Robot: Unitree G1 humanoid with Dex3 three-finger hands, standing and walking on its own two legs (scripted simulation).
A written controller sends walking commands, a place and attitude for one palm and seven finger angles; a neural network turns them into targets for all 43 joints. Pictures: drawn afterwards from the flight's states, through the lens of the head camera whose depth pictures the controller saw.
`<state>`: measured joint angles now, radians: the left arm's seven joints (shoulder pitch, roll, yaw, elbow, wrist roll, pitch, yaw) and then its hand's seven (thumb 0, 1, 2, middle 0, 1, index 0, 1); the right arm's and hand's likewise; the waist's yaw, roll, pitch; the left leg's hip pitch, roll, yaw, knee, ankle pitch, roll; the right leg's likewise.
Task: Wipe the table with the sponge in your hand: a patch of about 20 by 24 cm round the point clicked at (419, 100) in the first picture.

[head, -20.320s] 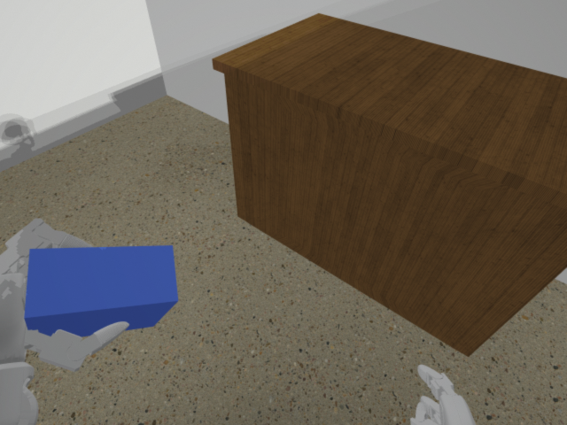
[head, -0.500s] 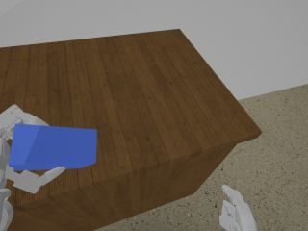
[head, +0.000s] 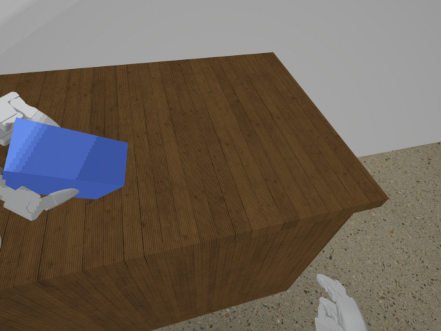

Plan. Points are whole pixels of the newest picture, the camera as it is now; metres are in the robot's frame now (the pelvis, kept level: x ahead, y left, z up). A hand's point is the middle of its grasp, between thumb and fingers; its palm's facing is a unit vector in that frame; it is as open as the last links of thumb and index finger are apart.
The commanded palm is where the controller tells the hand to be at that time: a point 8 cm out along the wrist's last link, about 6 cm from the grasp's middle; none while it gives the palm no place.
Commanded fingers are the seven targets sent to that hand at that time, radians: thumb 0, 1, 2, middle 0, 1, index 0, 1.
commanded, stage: turn the palm down, sponge in hand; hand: left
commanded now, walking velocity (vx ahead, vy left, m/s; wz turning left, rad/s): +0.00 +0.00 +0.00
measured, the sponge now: (81, 169) +0.27 +0.25 +0.17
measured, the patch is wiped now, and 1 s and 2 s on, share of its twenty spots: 0.00 0.00 0.00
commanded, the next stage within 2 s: none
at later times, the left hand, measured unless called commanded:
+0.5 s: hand (55, 210) +0.20 +0.25 +0.17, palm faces +0.33 -0.55 -0.77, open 10.4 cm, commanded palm +0.16 +0.26 +0.22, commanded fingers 0.00 0.10 1.30 -1.20 -1.60 -1.20 -1.60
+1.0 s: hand (77, 200) +0.22 +0.23 +0.18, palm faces +0.18 -0.36 -0.92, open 10.4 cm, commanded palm +0.19 +0.24 +0.26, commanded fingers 0.00 0.10 1.30 -1.20 -1.60 -1.20 -1.60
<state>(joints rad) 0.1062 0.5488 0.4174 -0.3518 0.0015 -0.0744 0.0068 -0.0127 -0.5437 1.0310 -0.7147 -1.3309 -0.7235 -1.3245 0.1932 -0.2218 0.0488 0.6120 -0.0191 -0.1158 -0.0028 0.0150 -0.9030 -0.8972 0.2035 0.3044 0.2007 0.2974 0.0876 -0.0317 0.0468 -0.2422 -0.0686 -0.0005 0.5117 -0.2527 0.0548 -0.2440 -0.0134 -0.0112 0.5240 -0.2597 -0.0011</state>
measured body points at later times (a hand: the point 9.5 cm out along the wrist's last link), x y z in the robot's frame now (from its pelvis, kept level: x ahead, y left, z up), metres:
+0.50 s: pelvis -0.03 -0.06 -0.01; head -0.04 -0.10 +0.44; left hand +0.18 +0.28 +0.22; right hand +0.18 -0.28 -0.10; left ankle +0.01 +0.08 -0.74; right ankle +0.01 -0.13 -0.74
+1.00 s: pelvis +0.00 -0.05 -0.01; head +0.00 -0.10 +0.44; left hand +0.20 +0.24 +0.23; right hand +0.22 -0.29 -0.09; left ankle +0.01 +0.08 -0.74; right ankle +0.01 -0.13 -0.74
